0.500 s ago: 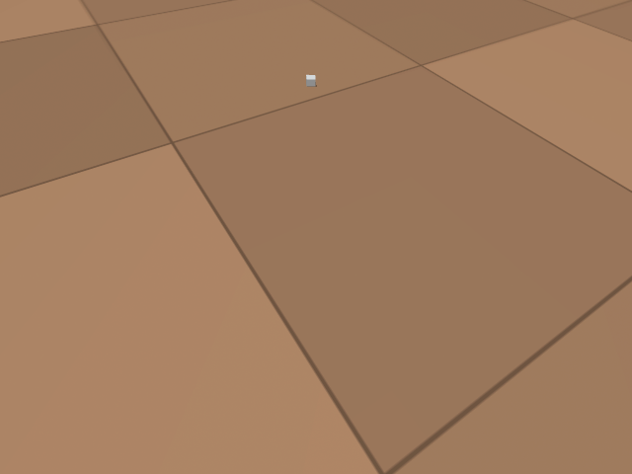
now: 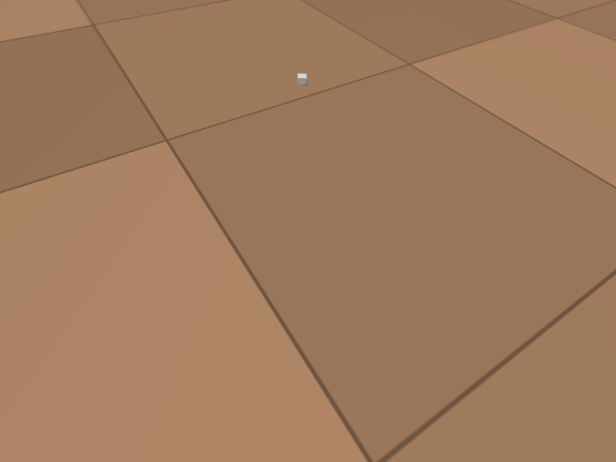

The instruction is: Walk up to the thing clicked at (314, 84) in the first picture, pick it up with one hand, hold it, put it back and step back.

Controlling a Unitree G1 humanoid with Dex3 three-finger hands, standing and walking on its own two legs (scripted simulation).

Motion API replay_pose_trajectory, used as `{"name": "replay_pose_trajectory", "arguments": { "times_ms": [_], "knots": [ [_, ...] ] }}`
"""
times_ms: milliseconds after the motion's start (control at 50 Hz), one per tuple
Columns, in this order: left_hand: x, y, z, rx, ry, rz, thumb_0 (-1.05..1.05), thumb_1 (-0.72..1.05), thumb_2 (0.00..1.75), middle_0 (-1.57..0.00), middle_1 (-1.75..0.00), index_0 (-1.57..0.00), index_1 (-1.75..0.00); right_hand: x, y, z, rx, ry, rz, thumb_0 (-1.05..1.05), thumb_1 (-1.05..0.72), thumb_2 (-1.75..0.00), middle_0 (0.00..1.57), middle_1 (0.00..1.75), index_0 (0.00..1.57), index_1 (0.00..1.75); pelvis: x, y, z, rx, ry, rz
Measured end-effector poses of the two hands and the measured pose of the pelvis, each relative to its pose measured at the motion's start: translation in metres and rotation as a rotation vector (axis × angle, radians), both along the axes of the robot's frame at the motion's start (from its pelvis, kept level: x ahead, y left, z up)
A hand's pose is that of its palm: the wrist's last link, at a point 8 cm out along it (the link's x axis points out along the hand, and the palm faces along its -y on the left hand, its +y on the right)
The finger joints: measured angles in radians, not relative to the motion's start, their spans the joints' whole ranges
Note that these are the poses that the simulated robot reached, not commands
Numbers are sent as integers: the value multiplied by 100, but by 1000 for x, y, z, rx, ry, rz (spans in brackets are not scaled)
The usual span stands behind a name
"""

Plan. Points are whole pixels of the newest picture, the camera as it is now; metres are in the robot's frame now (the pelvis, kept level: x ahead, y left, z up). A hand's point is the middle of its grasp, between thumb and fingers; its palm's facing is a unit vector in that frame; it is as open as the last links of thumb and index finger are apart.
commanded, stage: stand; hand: left
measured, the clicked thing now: (302, 79) +2.42 -0.02 -0.76
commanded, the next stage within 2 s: walk up in 0.62 s
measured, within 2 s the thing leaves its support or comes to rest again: neither
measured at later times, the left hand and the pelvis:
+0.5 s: hand out of the picture +0.07 +0.25 -0.16, palm faces -0.01 -0.94 -0.33, open 7.4 cm; pelvis +0.00 +0.00 +0.00, yaw +0 degrees
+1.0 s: hand (161, 409) +0.22 +0.22 -0.13, palm faces -0.06 -0.89 -0.46, open 7.4 cm; pelvis +0.10 -0.09 -0.03, yaw -5 degrees
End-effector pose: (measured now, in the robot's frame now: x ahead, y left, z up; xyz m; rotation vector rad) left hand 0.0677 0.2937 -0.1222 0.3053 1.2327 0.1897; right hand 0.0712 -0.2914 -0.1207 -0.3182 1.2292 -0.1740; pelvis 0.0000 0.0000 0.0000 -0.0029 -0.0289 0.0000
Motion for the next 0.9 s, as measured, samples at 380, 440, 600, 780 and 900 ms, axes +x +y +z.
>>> {"name": "replay_pose_trajectory", "arguments": {
  "times_ms": [380, 440, 600, 780, 900],
  "knots": [
    [-3, 2, 0, 1, 5, 8, 0, 91, 90, -21, -30, -20, -29, 3, 1, 1, -4, -1, 9, 1, -90, -90, 20, 30, 20, 30, 1, 1, 0, 1, 0, 4],
    [-4, 3, 0, 1, 10, 11, 0, 91, 90, -21, -30, -20, -29, 3, 1, 1, -3, 2, 10, 1, -90, -90, 20, 30, 20, 30, 2, 1, 0, 1, 0, 5],
    [-6, 3, 0, 2, 18, 16, 0, 91, 90, -21, -30, -20, -29, 3, 1, 0, -2, 12, 10, 1, -90, -90, 20, 30, 20, 30, 3, 1, 0, 1, 2, 7],
    [31, 11, 15, 21, -13, -61, 1, 91, 90, -21, -30, -20, -30, 2, -36, 10, -4, -91, -52, 1, -90, -90, 20, 30, 20, 30, 21, -15, -1, 17, 31, -46],
    [98, -5, 37, 74, -104, -127, 1, 91, 90, -21, -30, -20, -29, 6, -97, 8, -40, -54, -112, 1, -90, -90, 20, 30, 20, 30, 58, -51, -6, 20, 12, -78]
  ]
}}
